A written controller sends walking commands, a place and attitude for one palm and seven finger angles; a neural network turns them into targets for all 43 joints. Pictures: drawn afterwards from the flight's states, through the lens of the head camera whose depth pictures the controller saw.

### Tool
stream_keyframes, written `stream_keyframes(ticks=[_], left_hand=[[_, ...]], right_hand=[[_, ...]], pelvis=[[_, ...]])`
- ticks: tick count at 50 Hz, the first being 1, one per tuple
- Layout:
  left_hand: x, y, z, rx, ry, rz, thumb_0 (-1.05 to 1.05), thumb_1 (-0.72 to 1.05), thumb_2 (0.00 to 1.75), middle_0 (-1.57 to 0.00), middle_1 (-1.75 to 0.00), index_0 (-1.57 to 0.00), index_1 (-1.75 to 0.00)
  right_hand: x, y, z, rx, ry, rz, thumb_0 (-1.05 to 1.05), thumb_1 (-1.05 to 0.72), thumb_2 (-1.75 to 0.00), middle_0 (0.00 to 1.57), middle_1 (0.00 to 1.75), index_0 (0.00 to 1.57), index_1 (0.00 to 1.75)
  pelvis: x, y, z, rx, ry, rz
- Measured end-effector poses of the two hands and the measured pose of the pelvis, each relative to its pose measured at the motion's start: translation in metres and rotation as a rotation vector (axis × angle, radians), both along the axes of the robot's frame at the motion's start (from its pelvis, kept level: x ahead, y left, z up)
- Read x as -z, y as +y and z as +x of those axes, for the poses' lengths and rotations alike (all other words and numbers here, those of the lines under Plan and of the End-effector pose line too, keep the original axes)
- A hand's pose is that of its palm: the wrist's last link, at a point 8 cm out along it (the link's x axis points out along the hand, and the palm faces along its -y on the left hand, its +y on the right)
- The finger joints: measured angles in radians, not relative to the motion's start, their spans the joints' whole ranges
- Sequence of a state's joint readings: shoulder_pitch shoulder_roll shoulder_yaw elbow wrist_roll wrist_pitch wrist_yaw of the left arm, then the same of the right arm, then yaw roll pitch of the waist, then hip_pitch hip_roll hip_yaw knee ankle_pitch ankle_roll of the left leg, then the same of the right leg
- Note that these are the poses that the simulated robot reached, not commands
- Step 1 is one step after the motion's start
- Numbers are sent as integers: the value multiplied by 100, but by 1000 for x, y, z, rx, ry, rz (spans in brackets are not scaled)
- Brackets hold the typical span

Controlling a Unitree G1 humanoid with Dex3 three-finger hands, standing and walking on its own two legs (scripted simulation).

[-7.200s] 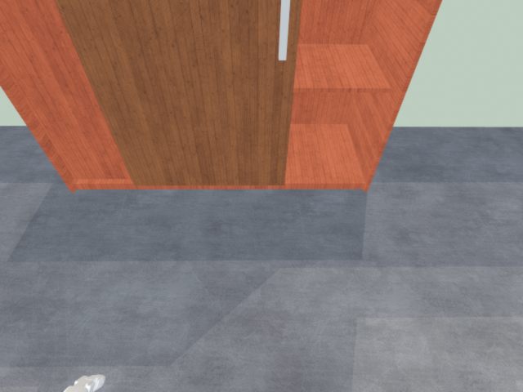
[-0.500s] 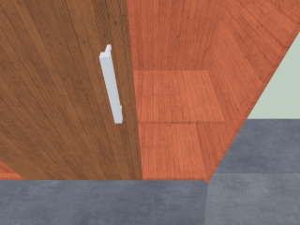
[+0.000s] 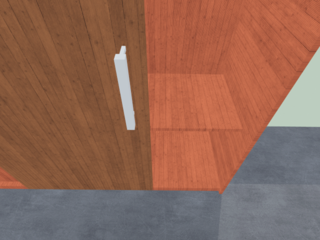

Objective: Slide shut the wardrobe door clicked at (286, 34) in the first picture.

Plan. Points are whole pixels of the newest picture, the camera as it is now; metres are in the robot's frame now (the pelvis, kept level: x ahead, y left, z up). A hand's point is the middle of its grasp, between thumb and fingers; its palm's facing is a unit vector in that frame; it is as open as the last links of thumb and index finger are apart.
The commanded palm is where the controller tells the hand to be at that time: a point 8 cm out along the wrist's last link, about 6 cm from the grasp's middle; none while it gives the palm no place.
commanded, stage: look again from close up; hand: left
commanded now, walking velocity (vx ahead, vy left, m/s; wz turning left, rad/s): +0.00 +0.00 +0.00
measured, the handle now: (127, 92) +0.49 +0.13 +0.10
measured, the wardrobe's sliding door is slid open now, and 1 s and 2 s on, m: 0.43 0.43 0.43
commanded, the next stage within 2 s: raise the hand with hooked fingers in 0.44 s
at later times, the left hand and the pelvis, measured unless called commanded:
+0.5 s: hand out of the picture +0.00 +0.18 -0.17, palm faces +0.04 -0.98 -0.21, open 7.4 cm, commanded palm none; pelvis +0.00 +0.01 +0.00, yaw +0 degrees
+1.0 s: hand out of the picture +0.13 +0.20 -0.03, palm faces +0.13 -0.99 +0.00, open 8.8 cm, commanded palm +0.12 +0.27 -0.01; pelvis -0.05 +0.01 -0.07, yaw +2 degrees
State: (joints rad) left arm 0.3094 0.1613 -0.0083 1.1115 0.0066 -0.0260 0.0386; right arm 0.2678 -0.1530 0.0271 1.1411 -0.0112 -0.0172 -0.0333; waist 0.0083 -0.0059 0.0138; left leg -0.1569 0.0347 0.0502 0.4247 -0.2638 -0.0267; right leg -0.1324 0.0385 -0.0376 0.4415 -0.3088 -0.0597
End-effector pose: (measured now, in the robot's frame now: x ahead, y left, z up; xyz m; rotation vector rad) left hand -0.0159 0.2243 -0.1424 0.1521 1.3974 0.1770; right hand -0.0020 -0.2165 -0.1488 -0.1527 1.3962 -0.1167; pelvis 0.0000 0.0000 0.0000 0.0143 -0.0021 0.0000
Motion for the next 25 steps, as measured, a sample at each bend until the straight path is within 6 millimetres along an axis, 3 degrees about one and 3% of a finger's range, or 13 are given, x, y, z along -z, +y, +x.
stream_keyframes(ticks=[25], left_hand=[[0, 9, 6, 0, -9, -5, 0, 91, 90, -20, -30, -20, -30]], right_hand=[[-1, 12, -1, 7, 2, -1, 0, -91, -90, 19, 30, 20, 29]], pelvis=[[0, 11, 2, -1, 2, 1]])
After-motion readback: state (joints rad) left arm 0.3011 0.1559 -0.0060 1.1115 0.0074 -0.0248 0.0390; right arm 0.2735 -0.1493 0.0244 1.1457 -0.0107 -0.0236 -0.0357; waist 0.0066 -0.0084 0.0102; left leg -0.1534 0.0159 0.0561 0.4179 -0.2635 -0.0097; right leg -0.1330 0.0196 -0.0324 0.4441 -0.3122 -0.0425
